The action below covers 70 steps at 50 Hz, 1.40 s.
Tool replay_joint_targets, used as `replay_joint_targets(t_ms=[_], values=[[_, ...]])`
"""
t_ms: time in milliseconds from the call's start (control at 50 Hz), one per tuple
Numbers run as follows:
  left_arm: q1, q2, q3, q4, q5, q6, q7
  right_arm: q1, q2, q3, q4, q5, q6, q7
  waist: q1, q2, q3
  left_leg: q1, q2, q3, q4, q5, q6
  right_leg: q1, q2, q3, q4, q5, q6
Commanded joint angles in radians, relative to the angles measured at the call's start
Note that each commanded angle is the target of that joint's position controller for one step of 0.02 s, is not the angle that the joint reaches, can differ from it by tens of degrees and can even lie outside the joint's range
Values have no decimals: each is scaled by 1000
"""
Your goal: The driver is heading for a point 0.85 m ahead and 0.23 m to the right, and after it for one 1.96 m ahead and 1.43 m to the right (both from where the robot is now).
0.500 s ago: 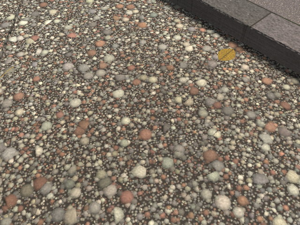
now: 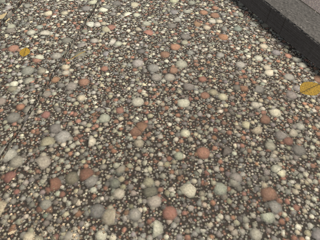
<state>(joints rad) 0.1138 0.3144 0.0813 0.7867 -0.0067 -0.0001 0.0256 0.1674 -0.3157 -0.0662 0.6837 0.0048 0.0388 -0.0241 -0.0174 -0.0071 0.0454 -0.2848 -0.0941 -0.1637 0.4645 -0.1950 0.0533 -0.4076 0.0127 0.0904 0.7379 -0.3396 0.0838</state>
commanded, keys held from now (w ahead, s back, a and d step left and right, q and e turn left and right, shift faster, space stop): w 0.28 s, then w+e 0.72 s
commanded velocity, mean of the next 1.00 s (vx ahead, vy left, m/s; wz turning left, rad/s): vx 0.40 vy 0.00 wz -0.20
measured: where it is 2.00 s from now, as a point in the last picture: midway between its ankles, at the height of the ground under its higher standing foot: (201, 166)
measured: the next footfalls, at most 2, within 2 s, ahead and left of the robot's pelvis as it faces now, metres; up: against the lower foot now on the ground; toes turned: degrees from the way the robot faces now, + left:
right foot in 0.10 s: +0.05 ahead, -0.14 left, +0.00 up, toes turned +5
left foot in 0.50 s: +0.27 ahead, +0.14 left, +0.00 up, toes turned -2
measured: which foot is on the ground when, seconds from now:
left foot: down 0.00-0.10, up 0.12-0.48, down 0.50-1.00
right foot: up 0.00-0.08, down 0.10-0.52, up 0.54-0.98, down 1.00-1.00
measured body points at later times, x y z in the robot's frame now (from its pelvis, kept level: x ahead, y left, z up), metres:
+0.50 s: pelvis +0.14 +0.02 -0.01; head +0.17 +0.01 +0.44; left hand +0.09 +0.30 -0.13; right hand +0.38 -0.22 -0.08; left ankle +0.23 +0.14 -0.74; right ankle +0.01 -0.14 -0.74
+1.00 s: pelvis +0.39 -0.02 -0.03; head +0.43 -0.05 +0.42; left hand +0.68 +0.14 -0.10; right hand +0.31 -0.31 -0.16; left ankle +0.24 +0.15 -0.74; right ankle +0.50 -0.15 -0.74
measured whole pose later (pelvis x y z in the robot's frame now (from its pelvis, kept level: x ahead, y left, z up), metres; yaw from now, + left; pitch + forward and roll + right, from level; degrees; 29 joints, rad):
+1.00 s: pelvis +0.39 -0.02 -0.03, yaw -18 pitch +2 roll +2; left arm 0.06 0.28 0.04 0.63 -0.02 -0.03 -0.06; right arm 0.36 -0.30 -0.08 0.85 0.02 -0.05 -0.01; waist -0.07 -0.02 0.06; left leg 0.13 0.05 0.26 0.37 -0.47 -0.06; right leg -0.55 -0.02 -0.05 0.61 -0.10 -0.10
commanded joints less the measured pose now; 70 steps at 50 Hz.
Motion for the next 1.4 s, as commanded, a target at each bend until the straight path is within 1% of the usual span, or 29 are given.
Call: replay_joint_targets(t_ms=[20, 80, 100, 120, 140, 160, 240, 340, 420, 480, 500, 520, 540, 560, 580, 640, 780, 900, 960, 1000, 1020, 1040, 1060, 1080, 1100, 1140, 1220, 1320, 1400], values=[[-20, 87, 14, -68, -7, -26, -15, -1, -151, -34, -52, 1, -8, 2, -19, 170, -113, 63, 245, -294, -151, -191, 165, 65, 3, -38, -97, -4, -26], [59, 63, 6, -39, -4, -54, -28, 11, -108, -9, -33, -1, -13, 3, 35, 132, -74, -55, 179, -289, -117, -405, 106, 274, -6, -66, -334, 77, -88], [127, 101, 12, -26, 7, -63, -24, 12, -66, 6, -34, -5, -22, 3, 54, 47, -85, -148, 123, -223, 28, -422, 56, 379, -128, 63, -386, 12, -135], [203, 191, 28, -1, 25, -65, -23, 18, -29, 13, -56, 0, -36, 3, 45, -141, -86, -301, -26, 2, 290, -389, -10, 438, -280, 332, -485, -212, -242], [222, 228, 42, 10, 37, -75, -34, -60, -104, -7, -96, 13, -55, -4, 79, -203, 19, -451, -2, 10, 445, -408, -25, 357, -405, 580, -586, -367, -358], [175, 176, 27, -2, 23, -84, -29, -56, -152, -26, -86, 21, -66, -4, 59, -152, 79, -495, 49, -25, 524, -324, -27, 339, -389, 539, -592, -392, -356], [180, 110, 2, 5, -2, -86, -11, -62, -91, -20, -59, 0, -91, 23, 66, -126, 47, -500, 126, 82, 510, -71, -66, 410, -255, 267, -604, -97, -266], [250, 129, 2, 27, -11, -74, -9, -173, -7, 8, -98, 6, -117, 39, 112, -129, 37, -319, 118, 164, 214, 52, -101, 325, -192, 119, -602, 147, -267], [288, 169, 13, 36, -23, -64, -14, -184, -44, -1, -107, 22, -133, 54, 99, -133, 38, -161, 92, 163, 72, 72, -96, 276, -229, 162, -564, 167, -271], [260, 159, 9, 31, -26, -59, -13, -30, -102, -30, -65, 26, -138, 43, -9, -126, -20, 100, 82, 161, -21, 80, -45, 230, -218, 161, -439, 302, -223], [254, 118, -4, 24, -17, -63, -16, 91, -143, -50, -39, 22, -138, 30, -72, -95, -100, 293, 131, 120, -30, 71, -13, 159, -158, 110, -265, 346, -186], [252, 27, -32, -15, 3, -69, -18, 254, -222, -69, -24, -5, -134, 17, -133, 74, -272, 600, 355, -127, -30, -37, 64, -64, -61, 28, 76, 147, -126], [322, -1, -41, -43, -23, -83, -11, 304, -256, -76, -1, -13, -124, 30, -95, 342, -361, 660, 521, -508, -175, -284, 166, -257, 17, 8, 329, -250, -102], [297, 108, -10, -25, -48, -82, -10, 242, -155, -47, -3, -12, -127, 36, -88, 230, -229, 546, 490, -469, -216, -387, 151, -325, -41, 65, 456, -199, -106], [244, 129, 0, -32, -49, -79, -14, 181, -109, -33, -6, -2, -129, 36, -69, 192, -118, 441, 455, -320, -227, -312, 124, -349, -76, 46, 471, -112, -115], [215, 73, 0, -24, -30, -59, -21, 69, -47, -18, 5, -15, -137, 37, -6, 143, -16, 245, 352, -54, -296, -21, 95, -266, -141, 29, 414, 55, -106], [84, 18, -19, -104, -18, -43, -46, 63, -92, -36, 55, -13, -153, 25, 2, 67, 37, 206, 346, 192, -358, 229, 124, -308, -143, -2, 163, 290, -74], [-95, 20, -28, -196, -18, -47, -86, 138, -146, -52, 96, 13, -127, 15, -44, 40, 74, 317, 373, 318, -320, 333, 86, -266, -108, -104, -79, 337, -129], [-39, 74, -1, -214, -17, -39, -92, 139, -192, -64, 95, 21, -101, 8, 17, 85, -16, 390, 375, 364, -114, 793, 55, -114, -15, -186, -93, 196, -190], [244, 168, 55, -147, -22, -27, -73, 129, -186, -56, 83, 22, -88, 0, 173, 67, -171, 241, 323, 399, 287, 831, 4, 301, 63, -188, -152, 207, -257], [339, 263, 83, -126, -26, -14, -50, 186, -94, -26, 53, -11, -96, 1, 160, -127, -260, -83, 237, 399, 640, 241, -49, 621, -126, 143, -177, 166, -341], [281, 309, 77, -169, -26, -29, -54, 220, -23, 6, 6, -13, -130, 13, 75, -257, -414, -381, 39, 191, 930, -410, -86, 814, -337, 732, -371, -61, -525], [279, 216, 50, -179, -18, -45, -64, 97, -130, -17, -13, 22, -160, 27, 144, -108, -385, -482, 95, 48, 959, -357, -64, 785, -335, 717, -458, -112, -469], [252, 181, 39, -168, -10, -58, -64, 40, -132, -15, -36, 44, -175, 32, 125, -79, -238, -513, 131, 66, 902, -271, -41, 654, -303, 575, -467, -62, -428], [187, 159, 32, -171, -10, -65, -64, 36, -116, -11, -28, 26, -182, 24, 72, 10, -145, -471, 177, 70, 805, -197, -38, 494, -257, 460, -465, 56, -396], [102, 116, 17, -200, 8, -68, -56, 70, -127, -22, -11, -5, -164, 19, 7, -28, -100, -343, 219, 62, 701, -121, -50, 309, -197, 336, -490, 243, -376], [126, 136, 22, -179, -1, -75, -35, 34, -85, -12, -22, -25, -131, 16, 3, -21, -63, -321, 203, 98, 541, -10, -113, 183, -151, 222, -527, 404, -385], [196, 151, 25, -143, -13, -59, -12, -159, -44, 8, -69, -15, -141, 28, 77, -59, -27, -263, 134, 108, 176, 278, -135, 152, -87, 172, -503, 284, -311], [252, 148, 27, -113, -21, -47, -8, -227, -73, 0, -93, 1, -158, 48, 97, -76, -24, -225, 102, 81, 51, 269, -113, 233, -125, 267, -424, 232, -296]])
Velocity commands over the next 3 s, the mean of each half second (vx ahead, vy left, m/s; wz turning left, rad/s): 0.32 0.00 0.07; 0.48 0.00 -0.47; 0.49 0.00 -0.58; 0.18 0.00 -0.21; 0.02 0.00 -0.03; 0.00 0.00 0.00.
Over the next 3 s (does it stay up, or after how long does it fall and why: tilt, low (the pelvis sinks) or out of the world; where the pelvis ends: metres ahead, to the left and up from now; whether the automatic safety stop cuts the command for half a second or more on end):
stays up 0.79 -0.21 0.00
